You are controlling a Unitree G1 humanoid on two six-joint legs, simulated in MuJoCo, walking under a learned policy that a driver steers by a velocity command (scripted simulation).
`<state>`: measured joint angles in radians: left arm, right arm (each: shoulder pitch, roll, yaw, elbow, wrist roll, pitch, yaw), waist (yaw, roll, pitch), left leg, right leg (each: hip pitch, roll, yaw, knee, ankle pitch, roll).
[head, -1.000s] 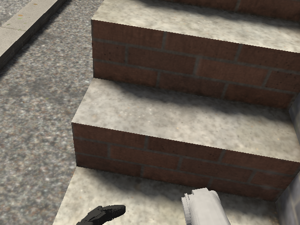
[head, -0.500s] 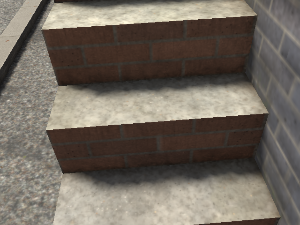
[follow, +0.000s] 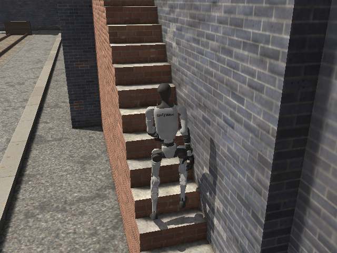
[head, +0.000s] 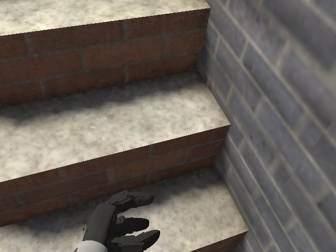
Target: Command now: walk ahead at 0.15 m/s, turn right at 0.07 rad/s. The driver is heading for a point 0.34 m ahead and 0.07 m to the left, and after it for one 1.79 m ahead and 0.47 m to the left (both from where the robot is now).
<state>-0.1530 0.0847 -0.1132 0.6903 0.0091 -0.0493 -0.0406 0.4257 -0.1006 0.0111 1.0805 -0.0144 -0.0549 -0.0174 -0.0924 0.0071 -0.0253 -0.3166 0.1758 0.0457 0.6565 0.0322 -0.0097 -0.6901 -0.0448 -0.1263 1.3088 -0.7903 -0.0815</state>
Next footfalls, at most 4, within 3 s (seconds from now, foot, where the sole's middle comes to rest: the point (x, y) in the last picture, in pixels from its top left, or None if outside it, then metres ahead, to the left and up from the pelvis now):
0.10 right None -0.11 -0.21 -0.81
0.18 left None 0.09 0.05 -0.62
0.84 right None -0.06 -0.33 -0.84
1.02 left None -0.12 0.04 -0.84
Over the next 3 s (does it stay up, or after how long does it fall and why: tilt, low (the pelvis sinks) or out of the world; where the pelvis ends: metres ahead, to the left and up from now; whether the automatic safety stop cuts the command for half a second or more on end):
stays up -0.85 -0.28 -0.80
